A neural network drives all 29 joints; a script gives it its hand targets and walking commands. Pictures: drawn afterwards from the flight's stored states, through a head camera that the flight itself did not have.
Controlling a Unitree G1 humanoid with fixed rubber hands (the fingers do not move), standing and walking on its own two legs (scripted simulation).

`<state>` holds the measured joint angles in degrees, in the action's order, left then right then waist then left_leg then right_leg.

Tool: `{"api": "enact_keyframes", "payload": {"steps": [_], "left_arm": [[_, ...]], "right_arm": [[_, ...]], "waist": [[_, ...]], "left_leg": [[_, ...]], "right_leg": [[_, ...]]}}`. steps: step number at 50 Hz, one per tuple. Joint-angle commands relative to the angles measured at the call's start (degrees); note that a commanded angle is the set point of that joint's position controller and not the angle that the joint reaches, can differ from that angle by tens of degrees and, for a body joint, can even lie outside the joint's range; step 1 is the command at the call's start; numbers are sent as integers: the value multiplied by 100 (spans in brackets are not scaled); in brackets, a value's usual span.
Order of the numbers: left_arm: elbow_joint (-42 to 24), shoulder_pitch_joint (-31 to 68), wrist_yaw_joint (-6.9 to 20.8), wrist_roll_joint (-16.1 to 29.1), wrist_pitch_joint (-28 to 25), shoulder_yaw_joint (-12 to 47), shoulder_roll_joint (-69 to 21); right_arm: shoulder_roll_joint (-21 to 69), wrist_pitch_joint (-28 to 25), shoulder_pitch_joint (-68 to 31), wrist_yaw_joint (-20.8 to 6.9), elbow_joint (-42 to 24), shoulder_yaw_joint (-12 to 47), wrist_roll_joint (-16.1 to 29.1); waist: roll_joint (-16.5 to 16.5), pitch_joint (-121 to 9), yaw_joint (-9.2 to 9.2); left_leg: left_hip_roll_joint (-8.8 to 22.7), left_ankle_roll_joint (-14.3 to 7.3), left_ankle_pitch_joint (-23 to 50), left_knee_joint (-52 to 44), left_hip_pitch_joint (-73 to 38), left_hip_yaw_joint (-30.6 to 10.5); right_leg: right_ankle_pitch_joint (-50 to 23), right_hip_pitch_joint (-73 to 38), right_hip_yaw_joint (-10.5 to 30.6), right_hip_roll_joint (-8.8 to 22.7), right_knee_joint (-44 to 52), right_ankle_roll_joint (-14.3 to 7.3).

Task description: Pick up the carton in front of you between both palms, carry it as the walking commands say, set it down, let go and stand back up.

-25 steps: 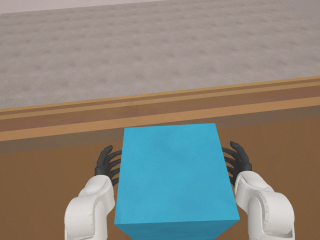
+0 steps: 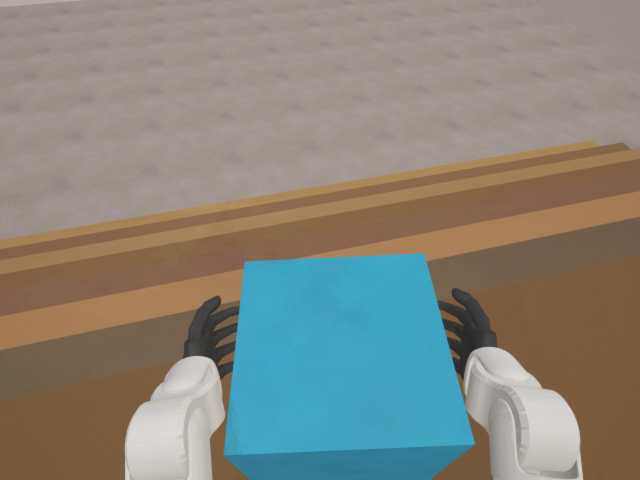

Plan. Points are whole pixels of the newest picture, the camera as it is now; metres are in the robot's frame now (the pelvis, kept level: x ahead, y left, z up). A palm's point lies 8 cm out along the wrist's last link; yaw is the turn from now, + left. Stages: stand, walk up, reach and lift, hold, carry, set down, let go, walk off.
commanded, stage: carry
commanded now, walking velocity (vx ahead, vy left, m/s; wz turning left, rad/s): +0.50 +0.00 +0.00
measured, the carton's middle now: (339, 381) +0.23 +0.00 -0.01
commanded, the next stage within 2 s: none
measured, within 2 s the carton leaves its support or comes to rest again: neither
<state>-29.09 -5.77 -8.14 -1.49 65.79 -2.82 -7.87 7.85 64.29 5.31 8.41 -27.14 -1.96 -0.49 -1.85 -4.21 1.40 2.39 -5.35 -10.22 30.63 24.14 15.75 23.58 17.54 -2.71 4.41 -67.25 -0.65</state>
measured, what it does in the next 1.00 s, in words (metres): walks ahead: right foot, then left foot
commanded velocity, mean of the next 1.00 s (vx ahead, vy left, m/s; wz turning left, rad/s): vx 0.50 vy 0.00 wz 0.00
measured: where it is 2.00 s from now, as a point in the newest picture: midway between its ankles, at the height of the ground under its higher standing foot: (347, 260)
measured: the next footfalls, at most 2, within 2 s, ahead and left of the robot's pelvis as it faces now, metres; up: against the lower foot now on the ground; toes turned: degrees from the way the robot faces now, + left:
right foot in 0.42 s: +0.46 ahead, -0.09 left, +0.00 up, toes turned -4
left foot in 0.84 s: +0.61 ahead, +0.06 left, +0.00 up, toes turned +3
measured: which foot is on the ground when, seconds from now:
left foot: down 0.00-0.40, up 0.42-0.82, down 0.84-1.00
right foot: up 0.00-0.40, down 0.42-0.88, up 0.90-1.00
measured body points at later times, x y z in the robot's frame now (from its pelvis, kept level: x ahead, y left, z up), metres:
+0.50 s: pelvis +0.31 -0.03 -0.02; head +0.34 -0.05 +0.43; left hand +0.63 +0.15 +0.07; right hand +0.66 -0.17 +0.06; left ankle +0.13 +0.07 -0.63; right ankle +0.42 -0.09 -0.73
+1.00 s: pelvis +0.60 -0.02 -0.02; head +0.65 -0.02 +0.43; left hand +0.95 +0.12 +0.05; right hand +0.92 -0.20 +0.06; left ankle +0.57 +0.06 -0.73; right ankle +0.57 -0.13 -0.66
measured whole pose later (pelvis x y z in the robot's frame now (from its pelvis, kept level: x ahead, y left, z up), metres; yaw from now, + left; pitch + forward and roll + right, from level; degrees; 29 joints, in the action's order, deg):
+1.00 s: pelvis +0.60 -0.02 -0.02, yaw +2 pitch +5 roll +1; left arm -9.6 19.9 -10.3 -4.8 54.4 -17.5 -10.3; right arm 9.8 55.1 -21.3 11.6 -7.4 -11.8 -0.5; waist 0.2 1.0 8.7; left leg -3.3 -4.6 -24.5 42.4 22.7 3.5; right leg 28.8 35.5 2.6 -3.2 -70.4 -2.6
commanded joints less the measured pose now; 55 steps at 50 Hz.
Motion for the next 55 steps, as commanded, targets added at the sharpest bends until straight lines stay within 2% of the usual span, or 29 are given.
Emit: {"api": "enact_keyframes", "payload": {"steps": [1, 4, 8, 16, 17, 19, 20, 21, 22, 23, 26, 29, 33, 37, 39, 40, 41, 42, 43, 44, 45, 46, 47, 48, 49, 51, 52, 54, 55], "left_arm": [[-603, 1855, 342, 942, -360, 3446, -4432], [-339, 1632, 353, 724, -550, 3433, -4531], [-180, 1806, 221, 571, -632, 3299, -4208], [371, 3530, -241, 703, -741, 2630, -3103], [564, 3758, -295, 708, -771, 2493, -3001], [1070, 4109, -379, 663, -851, 2201, -2877], [1371, 4250, -406, 631, -905, 2050, -2839], [1619, 4468, -420, 580, -946, 1911, -2825], [1825, 4705, -457, 588, -972, 1801, -2690], [1964, 5033, -455, 743, -1030, 1948, -2923], [2138, 6184, -341, 982, -1249, 2129, -3695], [2357, 6872, -242, 1052, -1417, 2203, -4159], [2631, 6876, -205, 926, -1483, 2127, -4337], [2571, 6554, -189, 825, -1450, 2111, -4366], [2403, 6296, -179, 775, -1401, 2165, -4388], [2299, 6183, -183, 731, -1362, 2168, -4384], [2226, 6036, -198, 677, -1318, 2186, -4329], [2106, 5917, -214, 665, -1261, 2267, -4305], [1977, 5924, -228, 678, -1204, 2343, -4274], [1952, 5703, -198, 660, -1141, 2340, -4300], [1841, 5562, -198, 589, -1114, 2139, -4114], [1744, 5482, -224, 492, -1093, 1958, -3995], [1686, 5424, -237, 401, -1083, 1856, -3925], [1679, 5479, -234, 360, -1115, 1783, -3906], [1733, 5421, -230, 278, -1146, 1726, -3864], [1746, 5458, -202, 316, -1203, 1864, -3954], [1772, 5523, -204, 362, -1235, 1897, -3987], [1810, 5523, -231, 419, -1281, 2002, -3797], [1873, 5587, -250, 396, -1272, 2066, -3794]], "right_arm": [[4482, -267, -1936, -424, -877, 3406, 1072], [4431, -402, -1870, -557, -715, 3451, 1072], [4004, -484, -1864, -510, -463, 3294, 961], [3003, -658, -3301, 168, 130, 2558, 720], [2940, -687, -3588, 246, 266, 2496, 723], [2915, -749, -4248, 355, 578, 2405, 718], [2928, -769, -4550, 393, 755, 2359, 696], [2942, -802, -4930, 442, 936, 2290, 638], [3086, -823, -5024, 464, 1200, 2219, 656], [3134, -876, -5282, 498, 1438, 2146, 675], [3768, -1047, -6221, 519, 2014, 1815, 616], [4110, -1187, -6561, 455, 2532, 1649, 399], [4345, -1290, -6567, 392, 2900, 1634, 289], [4446, -1295, -6555, 305, 2704, 1814, 434], [4479, -1263, -6426, 248, 2421, 2000, 533], [4470, -1227, -6339, 220, 2261, 2062, 556], [4425, -1188, -6188, 192, 2140, 2122, 562], [4364, -1161, -5777, 177, 2114, 2147, 568], [4242, -1137, -5578, 168, 2017, 2131, 534], [4159, -1084, -5521, 190, 2032, 2169, 568], [4227, -1017, -5540, 179, 1904, 2353, 753], [4445, -1000, -5703, 132, 1692, 2647, 985], [4594, -992, -5874, 65, 1485, 2879, 1191], [4699, -990, -6171, -16, 1286, 3068, 1358], [4735, -999, -6436, -97, 1123, 3231, 1543], [4703, -1057, -6620, -184, 1053, 3350, 1704], [4642, -1082, -6598, -171, 1103, 3306, 1692], [4480, -1086, -6307, -98, 1324, 3108, 1562], [4340, -1080, -6006, -48, 1537, 2951, 1375]], "waist": [[379, -1450, -77], [725, -1274, -80], [929, -829, -37], [1001, -128, 172], [1033, -154, 128], [1000, -683, -280], [539, -1166, -578], [-306, -1636, -812], [-1780, -2029, -551], [-1704, -2228, -602], [-267, -2085, -484], [-305, -2239, -401], [-346, -2174, -425], [-569, -1912, -433], [-834, -1946, -398], [-705, -2009, -335], [-713, -2384, 108], [-350, -2526, 736], [611, -2458, 1207], [2378, -2218, 830], [2163, -2391, 570], [1324, -2262, 606], [590, -1966, 546], [164, -1712, 434], [7, -1686, 419], [350, -1616, 407], [817, -1964, 298], [893, -1815, 238], [591, -1339, 857]], "left_leg": [[1730, -247, 531, -1772, -2356, -2438], [1453, -167, -47, -2035, -2058, -1746], [1304, -310, 484, -1991, -2306, -1378], [1182, -344, 1340, -1578, -2243, -905], [1217, -311, 1533, -1391, -2279, -896], [1076, -120, 2866, -226, -2199, -583], [725, 107, 3104, 1132, -1972, -239], [406, 270, 1861, 2773, -1184, -314], [-551, 523, -1455, 4222, 585, -815], [-562, 369, -1943, 5078, 1187, -1600], [-26, 152, -1365, 5206, 1455, -1802], [24, 147, -1036, 4610, 1375, -1716], [5, 217, -959, 3610, 2001, -1446], [-428, 230, 31, 1324, 935, -954], [-593, 132, 2, 1149, 499, -725], [-708, 48, 550, 1228, 81, -459], [-568, -144, 912, 1568, -640, -628], [-509, -151, 910, 837, -1592, -751], [-269, -245, 2159, 306, -2657, -1454], [706, -960, 3837, 23, -3691, -3447], [1289, -1456, 3229, 152, -4384, -4471], [1418, -1573, 2439, 376, -4261, -4737], [1299, -1396, 2186, 491, -3786, -4540], [1263, -1207, 2021, 518, -3386, -4370], [1279, -1186, 1814, 346, -2959, -4142], [1224, -1135, 1685, 66, -1913, -3617], [1128, -962, 2075, 602, -1969, -3238], [875, -609, 2194, 1011, -2191, -2860], [517, -437, 747, 1481, -3243, -2812]], "right_leg": [[-616, 1732, 311, 371, -316, -147], [-1047, 1694, -54, 269, 474, -84], [-1556, 2391, -375, 221, 1506, 13], [-2206, 1863, -688, -76, 3026, -294], [-2100, 1683, -672, -123, 3058, -376], [-1622, 485, -940, -456, 3110, -508], [-1478, -649, -1133, -756, 3460, -450], [-883, -1642, -93, -77, 3778, -371], [-799, -2721, 3243, 1582, 4648, -1183], [-714, -2960, 3865, 1716, 5040, -1513], [-2479, -2184, 2274, 1315, 4324, -1302], [-2773, -1972, 1649, 1179, 4261, -1179], [-4057, -2307, 1111, 1018, 3891, -1213], [-5007, -1779, 230, 419, 3908, -974], [-5472, -1828, -54, 405, 3670, -960], [-5948, -1658, -314, 327, 3246, -889], [-6381, -1467, -399, 476, 2329, -821], [-6265, -768, -623, 365, 1176, -643], [-4632, 352, -505, -149, -211, -532], [167, 2276, -308, -1191, -1601, -205], [910, 3431, 463, -1024, -2087, -98], [1084, 3844, 1047, -797, -1974, -134], [966, 3841, 1102, -609, -1255, -231], [1000, 3741, 1139, -476, -347, -225], [675, 3299, 933, -457, 303, -176], [-19, 2150, 330, -575, 842, -91], [-1270, 1861, -16, -618, -73, -208], [-1502, 2137, -59, -553, 279, -311], [-2243, 3640, 502, -300, 910, -271]]}}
